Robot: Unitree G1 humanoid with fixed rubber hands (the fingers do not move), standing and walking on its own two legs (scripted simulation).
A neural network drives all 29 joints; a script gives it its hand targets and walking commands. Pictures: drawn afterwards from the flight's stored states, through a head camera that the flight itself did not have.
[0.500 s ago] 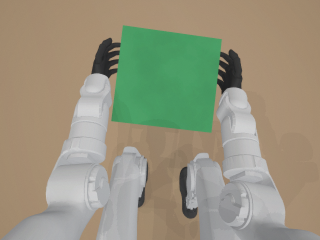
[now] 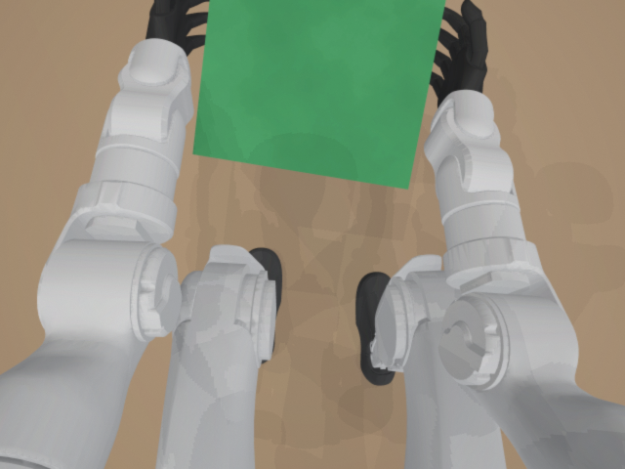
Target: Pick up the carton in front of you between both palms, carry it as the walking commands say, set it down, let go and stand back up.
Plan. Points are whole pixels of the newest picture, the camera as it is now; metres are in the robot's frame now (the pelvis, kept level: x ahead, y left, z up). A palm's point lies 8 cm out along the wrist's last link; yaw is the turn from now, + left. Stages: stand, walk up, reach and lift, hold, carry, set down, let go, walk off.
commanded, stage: set down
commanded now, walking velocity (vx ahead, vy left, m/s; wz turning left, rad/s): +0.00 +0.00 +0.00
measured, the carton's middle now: (310, 90) +0.50 +0.06 -0.24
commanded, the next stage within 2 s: none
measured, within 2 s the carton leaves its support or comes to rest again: rests again in 0.54 s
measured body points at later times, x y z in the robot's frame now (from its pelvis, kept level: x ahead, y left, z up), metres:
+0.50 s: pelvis -0.01 +0.00 -0.04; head +0.33 +0.06 +0.24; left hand +0.53 +0.21 -0.21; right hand +0.53 -0.10 -0.19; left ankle +0.12 +0.11 -0.37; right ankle +0.10 -0.12 -0.37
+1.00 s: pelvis -0.01 -0.01 -0.04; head +0.34 +0.05 +0.23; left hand +0.53 +0.20 -0.21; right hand +0.53 -0.11 -0.20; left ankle +0.12 +0.11 -0.37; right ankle +0.10 -0.12 -0.37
